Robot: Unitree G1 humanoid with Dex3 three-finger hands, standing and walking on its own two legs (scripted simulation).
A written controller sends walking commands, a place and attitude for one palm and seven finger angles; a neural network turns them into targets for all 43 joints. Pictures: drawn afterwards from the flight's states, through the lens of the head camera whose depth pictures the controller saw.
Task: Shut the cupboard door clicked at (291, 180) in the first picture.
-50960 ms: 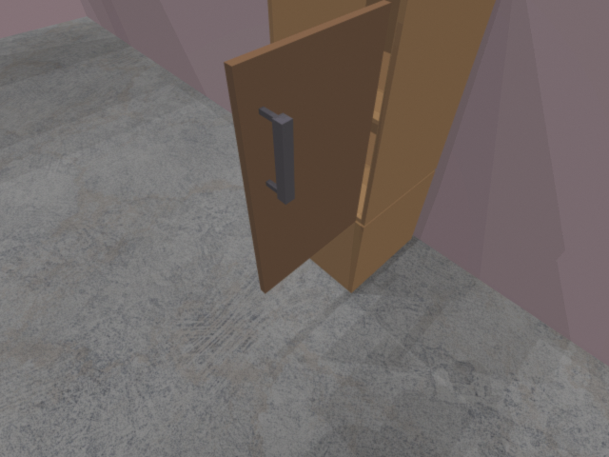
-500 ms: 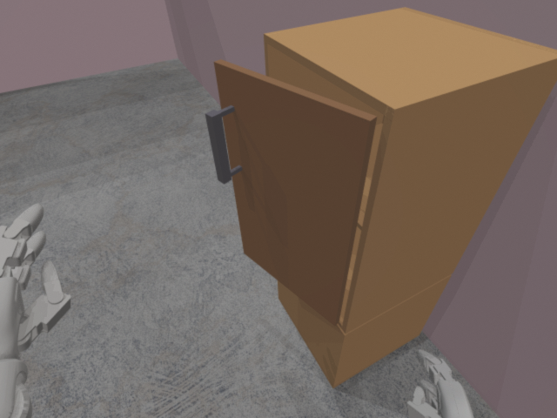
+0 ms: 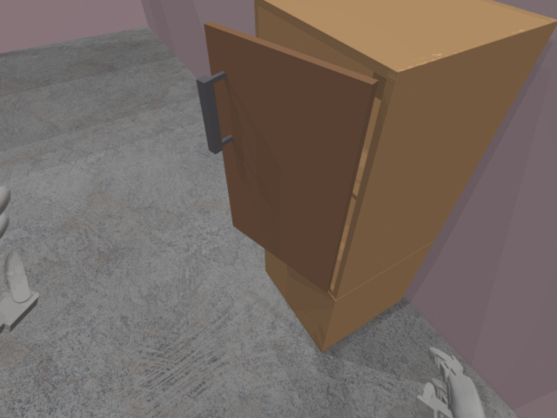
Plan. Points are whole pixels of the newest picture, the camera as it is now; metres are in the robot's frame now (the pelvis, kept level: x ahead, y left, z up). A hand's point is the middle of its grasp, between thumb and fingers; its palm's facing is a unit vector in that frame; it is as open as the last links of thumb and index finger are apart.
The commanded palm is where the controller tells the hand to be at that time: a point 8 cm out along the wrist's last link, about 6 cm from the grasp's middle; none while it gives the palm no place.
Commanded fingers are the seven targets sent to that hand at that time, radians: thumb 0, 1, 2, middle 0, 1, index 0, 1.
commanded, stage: step back with the hand held close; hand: left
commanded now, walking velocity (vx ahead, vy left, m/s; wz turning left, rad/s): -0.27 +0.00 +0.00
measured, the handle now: (218, 113) +0.68 +0.17 +0.09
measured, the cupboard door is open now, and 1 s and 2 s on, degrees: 18 18 18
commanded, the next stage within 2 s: stop stepping back and stand still in 0.64 s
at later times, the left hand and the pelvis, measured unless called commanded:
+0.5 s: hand out of the picture +0.09 +0.26 +0.17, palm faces +0.56 -0.73 -0.39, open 7.4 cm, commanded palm +0.02 +0.30 +0.18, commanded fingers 0.00 0.90 0.90 -0.20 -0.30 -0.20 -0.30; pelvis -0.09 -0.01 -0.02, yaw +4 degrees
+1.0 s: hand out of the picture -0.04 +0.30 +0.17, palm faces +0.59 -0.73 -0.35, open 7.4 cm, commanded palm -0.10 +0.32 +0.18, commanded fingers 0.00 0.90 0.90 -0.20 -0.30 -0.20 -0.30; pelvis -0.22 +0.00 +0.00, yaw +5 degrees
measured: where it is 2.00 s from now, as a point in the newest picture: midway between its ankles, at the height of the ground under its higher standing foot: outside the picture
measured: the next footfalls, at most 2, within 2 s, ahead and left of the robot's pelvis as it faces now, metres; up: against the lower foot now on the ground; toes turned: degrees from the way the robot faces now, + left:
right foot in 0.70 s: -0.08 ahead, -0.14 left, +0.00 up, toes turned +10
left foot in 0.90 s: -0.11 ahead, +0.12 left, +0.00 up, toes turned +8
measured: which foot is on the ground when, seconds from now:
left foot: down 0.00-0.70, up 0.72-0.88, down 0.90-1.00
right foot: down 0.00-0.54, up 0.56-0.68, down 0.70-0.90, up 0.92-1.00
